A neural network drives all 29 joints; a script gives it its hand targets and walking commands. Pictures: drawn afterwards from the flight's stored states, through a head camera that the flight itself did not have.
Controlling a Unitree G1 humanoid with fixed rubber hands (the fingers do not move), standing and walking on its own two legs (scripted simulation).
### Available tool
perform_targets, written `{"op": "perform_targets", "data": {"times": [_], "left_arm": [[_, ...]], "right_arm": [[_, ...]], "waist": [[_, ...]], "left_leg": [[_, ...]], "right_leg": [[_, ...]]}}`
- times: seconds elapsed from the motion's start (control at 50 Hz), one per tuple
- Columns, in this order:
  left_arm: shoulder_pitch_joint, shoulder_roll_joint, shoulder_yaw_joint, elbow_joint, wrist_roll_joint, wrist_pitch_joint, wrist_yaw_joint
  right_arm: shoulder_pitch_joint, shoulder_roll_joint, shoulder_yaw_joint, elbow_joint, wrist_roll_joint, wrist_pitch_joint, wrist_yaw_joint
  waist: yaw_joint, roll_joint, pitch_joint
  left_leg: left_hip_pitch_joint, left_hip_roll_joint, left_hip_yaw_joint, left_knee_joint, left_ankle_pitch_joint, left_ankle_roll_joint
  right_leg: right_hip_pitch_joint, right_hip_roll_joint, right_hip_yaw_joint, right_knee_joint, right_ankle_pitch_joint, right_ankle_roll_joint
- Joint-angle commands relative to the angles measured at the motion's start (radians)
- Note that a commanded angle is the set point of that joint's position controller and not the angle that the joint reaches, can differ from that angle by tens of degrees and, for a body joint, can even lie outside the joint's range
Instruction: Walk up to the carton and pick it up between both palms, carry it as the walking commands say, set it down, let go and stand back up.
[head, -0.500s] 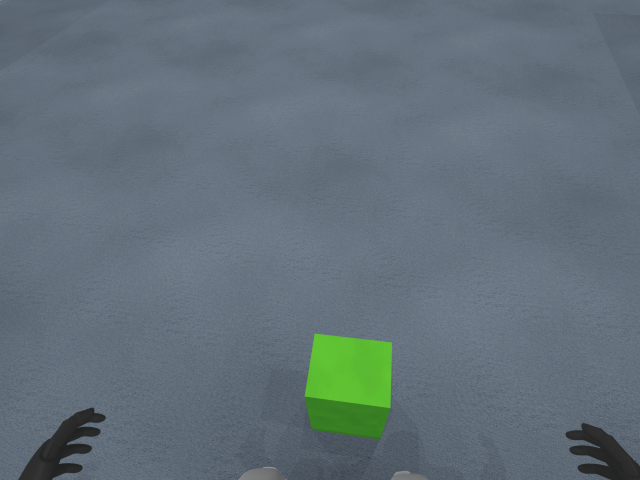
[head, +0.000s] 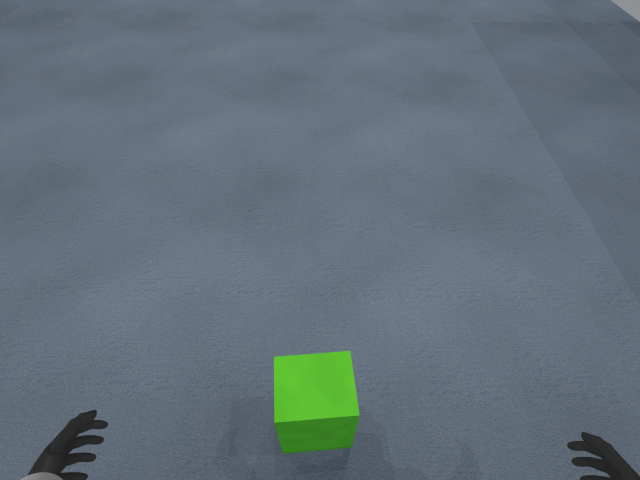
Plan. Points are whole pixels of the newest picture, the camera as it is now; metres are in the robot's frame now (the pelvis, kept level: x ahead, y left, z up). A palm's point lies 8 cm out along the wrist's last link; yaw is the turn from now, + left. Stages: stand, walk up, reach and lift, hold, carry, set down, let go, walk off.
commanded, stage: walk up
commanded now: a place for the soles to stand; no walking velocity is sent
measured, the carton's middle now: (315, 404) +0.42 +0.03 -0.61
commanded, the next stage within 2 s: reach and lift in 0.82 s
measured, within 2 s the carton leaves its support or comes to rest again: neither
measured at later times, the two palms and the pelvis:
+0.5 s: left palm out of the picture +0.11 +0.33 -0.07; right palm out of the picture +0.08 -0.34 -0.07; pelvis +0.00 +0.00 +0.02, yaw -1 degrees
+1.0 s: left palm (82, 457) +0.17 +0.31 -0.07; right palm (580, 475) +0.16 -0.30 -0.07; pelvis -0.01 +0.01 +0.01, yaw +3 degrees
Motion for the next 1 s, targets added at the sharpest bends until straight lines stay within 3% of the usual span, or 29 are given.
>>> {"op": "perform_targets", "data": {"times": [0.0, 0.1, 0.34, 0.42, 0.62, 0.8, 0.82, 0.84, 0.88, 0.92, 0.98], "left_arm": [[-0.020, 0.191, 0.045, -0.009, 0.001, -0.012, 0.002], [-0.062, 0.181, 0.031, 0.041, 0.002, -0.019, 0.003], [-0.071, 0.155, 0.016, 0.146, 0.000, -0.026, 0.007], [-0.085, 0.158, 0.012, 0.172, 0.004, -0.031, 0.014], [-0.079, 0.134, 0.006, 0.223, 0.005, -0.025, 0.022], [-0.090, 0.138, 0.005, 0.235, 0.010, -0.025, 0.027], [-0.193, -0.018, 0.100, -0.188, 0.093, -0.001, -0.038], [-0.199, 0.002, 0.113, -0.113, 0.120, 0.070, -0.059], [-0.158, 0.026, 0.142, -0.182, 0.164, 0.135, -0.074], [-0.175, 0.033, 0.168, -0.218, 0.188, 0.171, -0.063], [-0.109, -0.026, 0.163, -0.231, 0.170, 0.191, -0.049]], "right_arm": [[-0.047, -0.196, -0.062, -0.021, 0.002, -0.007, 0.001], [-0.039, -0.182, -0.064, 0.047, -0.003, -0.009, 0.010], [-0.076, -0.156, -0.074, 0.164, -0.008, -0.011, 0.012], [-0.071, -0.144, -0.075, 0.200, -0.005, -0.009, 0.016], [-0.112, -0.139, -0.087, 0.246, -0.006, -0.005, 0.013], [-0.121, -0.124, -0.091, 0.262, -0.006, 0.001, 0.013], [-0.291, 0.076, -0.073, -0.242, 0.010, 0.006, 0.039], [-0.238, 0.041, -0.135, -0.119, -0.024, 0.076, 0.056], [-0.158, -0.011, -0.218, -0.112, -0.086, 0.138, 0.071], [-0.185, -0.041, -0.267, -0.188, -0.121, 0.171, 0.071], [-0.100, -0.033, -0.269, -0.149, -0.111, 0.191, 0.072]], "waist": [[0.018, -0.012, -0.071], [0.005, -0.058, -0.078], [0.007, 0.004, -0.079], [-0.002, -0.028, -0.082], [0.009, 0.024, -0.084], [0.003, -0.003, -0.087], [0.051, 0.023, 0.067], [-0.014, 0.018, -0.004], [-0.047, -0.003, 0.035], [-0.049, -0.039, -0.046], [-0.046, -0.028, -0.128]], "left_leg": [[0.024, 0.061, -0.106, -0.156, 0.040, 0.078], [0.113, 0.023, -0.109, -0.187, 0.030, 0.074], [0.138, 0.039, -0.114, -0.270, 0.002, 0.084], [0.176, 0.024, -0.115, -0.266, 0.041, 0.075], [0.177, 0.065, -0.118, -0.308, 0.081, 0.089], [0.205, 0.048, -0.103, -0.282, 0.108, 0.080], [-0.118, -0.139, -0.096, -0.154, 0.045, 0.018], [0.012, -0.172, -0.066, -0.177, -0.036, 0.021], [0.081, -0.192, -0.062, -0.181, -0.100, -0.002], [0.147, -0.201, -0.083, -0.176, -0.084, -0.012], [0.133, -0.192, -0.095, -0.151, 0.024, -0.015]], "right_leg": [[-0.016, -0.098, 0.115, -0.151, 0.222, -0.087], [-0.078, -0.105, 0.146, -0.232, 0.153, -0.092], [-0.046, -0.089, 0.115, -0.271, 0.158, -0.067], [-0.060, -0.097, 0.137, -0.304, 0.163, -0.067], [-0.013, -0.072, 0.068, -0.245, 0.256, -0.049], [-0.028, -0.085, 0.092, -0.269, 0.266, -0.055], [-0.163, 0.022, -0.121, -0.234, 0.040, 0.016], [-0.170, 0.023, -0.145, -0.260, -0.044, 0.023], [-0.206, 0.039, -0.164, -0.292, -0.100, 0.026], [-0.221, 0.047, -0.194, -0.273, -0.084, 0.030], [-0.101, 0.068, -0.181, -0.209, 0.060, 0.033]]}}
